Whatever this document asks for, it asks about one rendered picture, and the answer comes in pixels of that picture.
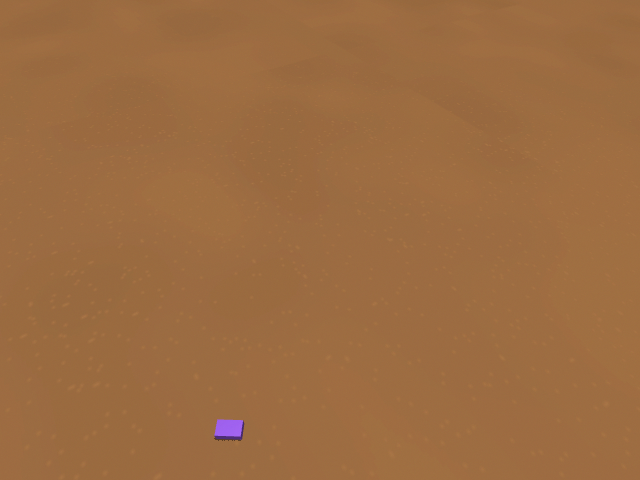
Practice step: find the small box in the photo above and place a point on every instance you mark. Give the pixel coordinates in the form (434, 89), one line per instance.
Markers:
(229, 429)

